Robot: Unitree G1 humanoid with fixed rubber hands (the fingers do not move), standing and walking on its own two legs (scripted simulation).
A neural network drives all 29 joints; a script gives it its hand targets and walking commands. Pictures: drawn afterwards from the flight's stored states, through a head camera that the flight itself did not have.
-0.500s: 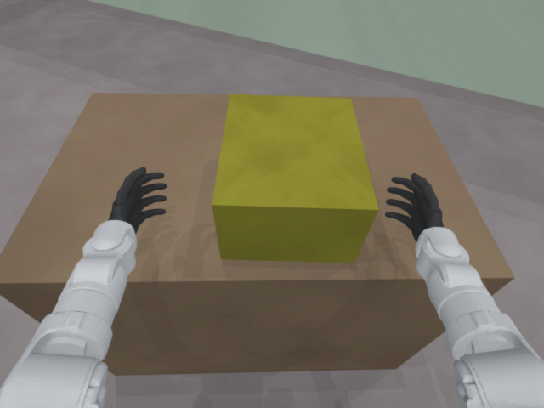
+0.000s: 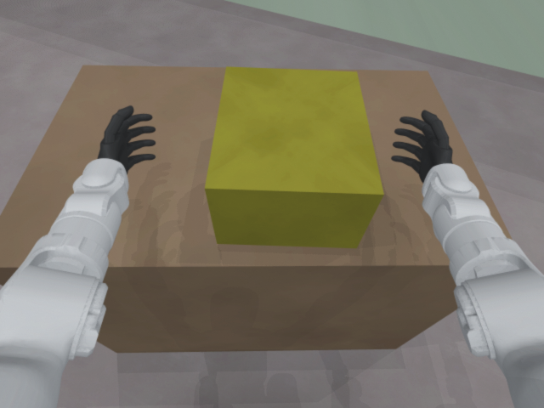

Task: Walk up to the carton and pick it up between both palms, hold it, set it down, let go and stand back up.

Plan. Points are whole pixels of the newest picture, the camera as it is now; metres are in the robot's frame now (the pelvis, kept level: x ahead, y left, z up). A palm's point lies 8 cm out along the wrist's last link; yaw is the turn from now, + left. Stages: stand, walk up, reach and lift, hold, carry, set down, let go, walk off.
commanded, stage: reach and lift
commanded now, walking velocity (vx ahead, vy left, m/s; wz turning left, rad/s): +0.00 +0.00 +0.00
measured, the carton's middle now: (289, 154) +0.55 -0.04 +0.01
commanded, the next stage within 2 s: none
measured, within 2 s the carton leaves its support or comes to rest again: neither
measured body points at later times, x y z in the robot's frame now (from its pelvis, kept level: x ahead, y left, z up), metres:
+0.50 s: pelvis -0.01 +0.00 -0.01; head +0.10 +0.01 +0.42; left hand +0.52 +0.22 +0.14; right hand +0.50 -0.25 +0.15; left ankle -0.01 +0.13 -0.73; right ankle +0.02 -0.09 -0.73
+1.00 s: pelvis +0.00 +0.00 -0.01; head +0.14 +0.02 +0.41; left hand +0.53 +0.23 +0.09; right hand +0.52 -0.24 +0.12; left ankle -0.01 +0.13 -0.73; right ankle +0.02 -0.09 -0.73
